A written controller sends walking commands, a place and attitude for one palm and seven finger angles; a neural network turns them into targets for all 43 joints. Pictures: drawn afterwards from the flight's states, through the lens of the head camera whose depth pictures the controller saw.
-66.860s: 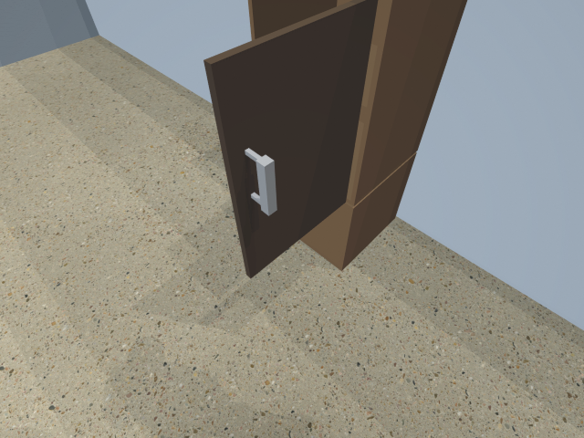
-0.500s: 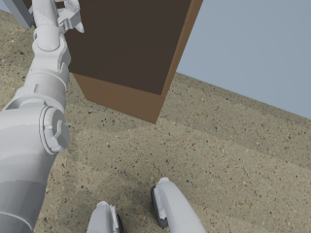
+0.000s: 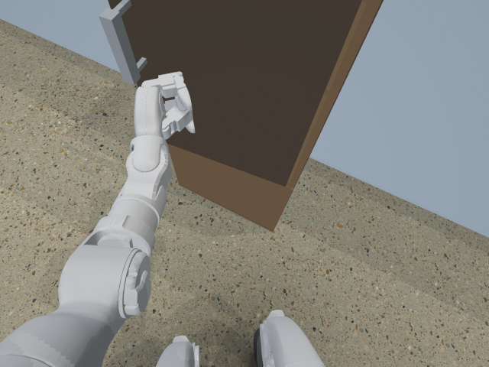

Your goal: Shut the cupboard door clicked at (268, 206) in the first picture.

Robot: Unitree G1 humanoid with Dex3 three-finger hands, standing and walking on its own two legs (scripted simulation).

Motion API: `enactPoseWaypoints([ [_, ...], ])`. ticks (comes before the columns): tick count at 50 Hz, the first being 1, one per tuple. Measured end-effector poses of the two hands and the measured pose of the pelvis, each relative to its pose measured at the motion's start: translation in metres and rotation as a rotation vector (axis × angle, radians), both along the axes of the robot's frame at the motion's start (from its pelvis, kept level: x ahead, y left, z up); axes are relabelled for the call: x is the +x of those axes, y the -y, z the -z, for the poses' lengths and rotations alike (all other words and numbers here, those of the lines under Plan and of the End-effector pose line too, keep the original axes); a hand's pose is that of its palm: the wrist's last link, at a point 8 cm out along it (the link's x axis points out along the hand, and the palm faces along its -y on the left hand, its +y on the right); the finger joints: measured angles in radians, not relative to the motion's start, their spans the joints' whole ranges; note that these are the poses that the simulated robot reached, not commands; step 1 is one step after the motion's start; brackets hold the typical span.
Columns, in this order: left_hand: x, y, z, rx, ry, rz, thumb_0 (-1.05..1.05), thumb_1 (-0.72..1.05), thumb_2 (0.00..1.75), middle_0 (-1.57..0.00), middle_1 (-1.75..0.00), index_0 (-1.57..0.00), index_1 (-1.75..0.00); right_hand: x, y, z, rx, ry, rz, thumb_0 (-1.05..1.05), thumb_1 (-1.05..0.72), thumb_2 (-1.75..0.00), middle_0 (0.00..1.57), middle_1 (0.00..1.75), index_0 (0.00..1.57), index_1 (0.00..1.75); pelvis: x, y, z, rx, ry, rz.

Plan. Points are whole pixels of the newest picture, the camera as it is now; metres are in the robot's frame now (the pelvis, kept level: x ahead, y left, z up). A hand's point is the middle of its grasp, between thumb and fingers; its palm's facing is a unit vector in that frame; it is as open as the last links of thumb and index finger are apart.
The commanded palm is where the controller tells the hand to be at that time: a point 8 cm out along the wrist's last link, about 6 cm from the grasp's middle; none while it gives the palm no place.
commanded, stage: pull the fist back off the door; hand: left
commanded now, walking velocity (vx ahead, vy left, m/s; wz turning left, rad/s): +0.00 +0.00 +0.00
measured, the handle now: (128, 43) +0.67 +0.14 +0.08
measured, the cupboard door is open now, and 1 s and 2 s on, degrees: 6 6 6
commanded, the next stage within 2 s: draw the hand back to the body in 0.04 s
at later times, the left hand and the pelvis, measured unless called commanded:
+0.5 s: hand (135, 137) +0.43 +0.11 +0.12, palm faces +0.02 -1.00 -0.02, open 3.1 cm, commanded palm +0.39 +0.16 +0.13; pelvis +0.01 -0.01 +0.04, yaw -2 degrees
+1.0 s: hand out of the picture +0.29 +0.20 +0.19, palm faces +0.25 -0.93 -0.26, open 3.6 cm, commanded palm +0.25 +0.24 +0.20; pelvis +0.02 +0.00 +0.07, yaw +1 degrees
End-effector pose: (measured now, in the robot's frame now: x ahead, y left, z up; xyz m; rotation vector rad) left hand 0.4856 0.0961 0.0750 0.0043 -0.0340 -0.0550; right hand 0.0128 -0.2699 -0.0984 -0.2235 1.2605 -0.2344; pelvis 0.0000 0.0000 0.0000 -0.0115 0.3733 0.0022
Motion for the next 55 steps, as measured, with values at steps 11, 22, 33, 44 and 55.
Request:
enactPoseWaypoints([
  [11, 0.012, 0.002, -0.008, 0.028, -0.071, -0.038, 0.02, 0.9, 0.9, -1.31, -1.5, -1.3, -1.5, 0.001, -0.023, 0.014, 0.07, 0.02, 0.021, 0.0, -0.91, -0.9, 0.2, 0.3, 0.2, 0.3, -0.006, 0.0, 0.0, 0.014, 0.003, 0.008],
  [22, -0.055, -0.054, -0.034, 0.058, -0.023, -0.056, 0.02, 0.9, 0.9, -1.3, -1.5, -1.29, -1.5, 0.001, -0.022, -0.009, 0.114, 0.05, 0.071, 0.01, -0.91, -0.9, 0.2, 0.3, 0.2, 0.3, 0.009, 0.004, -0.028, 0.016, 0.113, 0.045],
  [33, -0.129, -0.079, -0.083, 0.046, 0.096, -0.003, 0.02, 0.9, 0.9, -1.29, -1.48, -1.28, -1.48, 0.106, -0.004, -0.058, 0.016, 0.396, -0.053, 0.01, -0.91, -0.9, 0.2, 0.3, 0.2, 0.3, 0.008, 0.004, -0.047, 0.005, 0.261, 0.007],
  [44, -0.198, -0.121, -0.098, 0.203, 0.015, -0.183, 0.02, 0.89, 0.9, -1.09, -1.26, -1.08, -1.26, 0.18, -0.045, -0.098, 0.066, 0.594, -0.131, 0.01, -0.91, -0.9, 0.2, 0.3, 0.2, 0.3, 0.011, 0.004, -0.064, 0.016, 0.382, 0.002],
  [55, -0.254, -0.162, -0.141, 0.305, 0.081, -0.362, 0.02, 0.89, 0.9, -0.8, -0.94, -0.79, -0.95, 0.188, -0.071, -0.094, 0.119, 0.576, -0.213, 0.01, -0.9, -0.9, 0.21, 0.3, 0.2, 0.3, 0.022, 0.0, -0.074, 0.011, 0.433, -0.013],
])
